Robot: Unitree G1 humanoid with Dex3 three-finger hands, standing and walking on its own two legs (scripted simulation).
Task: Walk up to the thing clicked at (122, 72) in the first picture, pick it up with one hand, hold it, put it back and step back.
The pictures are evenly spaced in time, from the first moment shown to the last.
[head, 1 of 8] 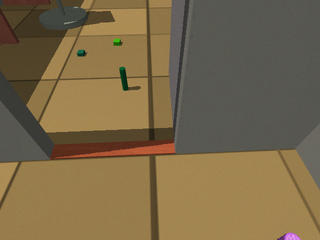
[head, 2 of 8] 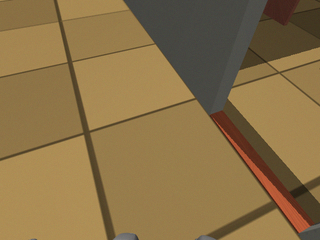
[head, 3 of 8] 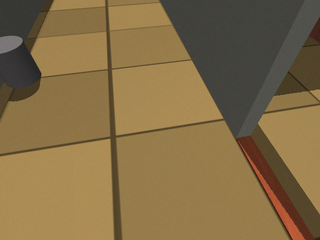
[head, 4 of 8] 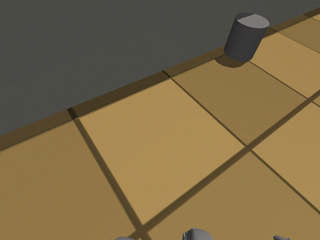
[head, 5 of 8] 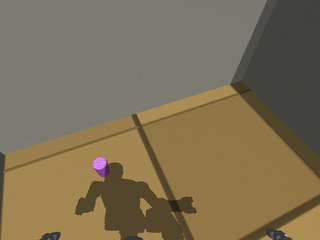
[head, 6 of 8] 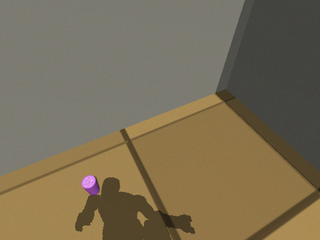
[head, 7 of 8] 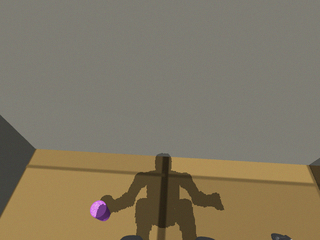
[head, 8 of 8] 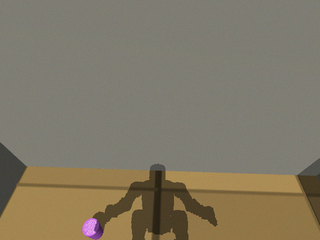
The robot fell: no
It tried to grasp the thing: no
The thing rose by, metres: 0.00
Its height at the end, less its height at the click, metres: +0.00
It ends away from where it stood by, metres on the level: 0.00
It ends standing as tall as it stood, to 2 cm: yes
